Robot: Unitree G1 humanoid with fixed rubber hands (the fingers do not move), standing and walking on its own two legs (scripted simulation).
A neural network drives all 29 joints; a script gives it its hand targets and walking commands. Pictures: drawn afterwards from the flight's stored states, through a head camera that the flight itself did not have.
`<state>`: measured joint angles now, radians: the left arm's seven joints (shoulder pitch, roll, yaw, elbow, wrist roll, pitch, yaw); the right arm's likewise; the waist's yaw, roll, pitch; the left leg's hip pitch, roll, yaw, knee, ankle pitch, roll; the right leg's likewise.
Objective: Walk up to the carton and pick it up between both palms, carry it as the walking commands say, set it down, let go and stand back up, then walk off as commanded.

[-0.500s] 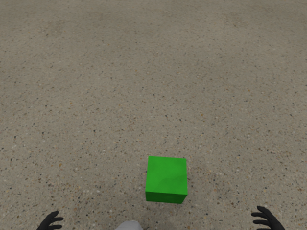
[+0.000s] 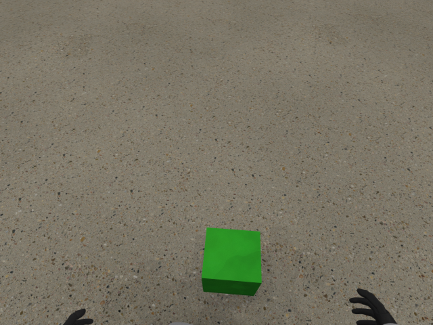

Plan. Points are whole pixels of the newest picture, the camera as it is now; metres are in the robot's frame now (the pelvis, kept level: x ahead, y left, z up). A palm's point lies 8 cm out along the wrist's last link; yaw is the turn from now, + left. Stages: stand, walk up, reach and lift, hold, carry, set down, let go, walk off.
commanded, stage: stand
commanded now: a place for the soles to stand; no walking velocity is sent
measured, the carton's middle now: (230, 262) +0.40 -0.05 -0.66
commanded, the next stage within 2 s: reach and lift in 0.56 s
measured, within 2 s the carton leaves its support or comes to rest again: neither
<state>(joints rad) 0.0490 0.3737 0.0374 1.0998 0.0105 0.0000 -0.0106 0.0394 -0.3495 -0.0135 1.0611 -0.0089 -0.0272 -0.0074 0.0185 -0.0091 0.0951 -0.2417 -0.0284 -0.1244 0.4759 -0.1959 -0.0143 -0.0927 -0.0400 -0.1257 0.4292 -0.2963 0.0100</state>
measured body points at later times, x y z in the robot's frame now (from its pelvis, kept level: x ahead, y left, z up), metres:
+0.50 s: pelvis +0.01 -0.01 +0.00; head +0.03 +0.00 +0.45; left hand +0.12 +0.30 -0.13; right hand +0.10 -0.31 -0.12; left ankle +0.04 +0.13 -0.74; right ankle -0.04 -0.12 -0.74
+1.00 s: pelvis -0.02 +0.00 -0.04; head +0.11 -0.01 +0.39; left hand +0.22 +0.25 -0.15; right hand +0.20 -0.29 -0.14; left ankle +0.04 +0.13 -0.74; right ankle -0.04 -0.12 -0.74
